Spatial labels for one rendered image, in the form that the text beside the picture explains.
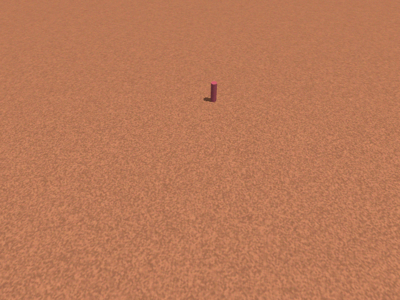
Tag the can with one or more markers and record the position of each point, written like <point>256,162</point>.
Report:
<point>213,91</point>

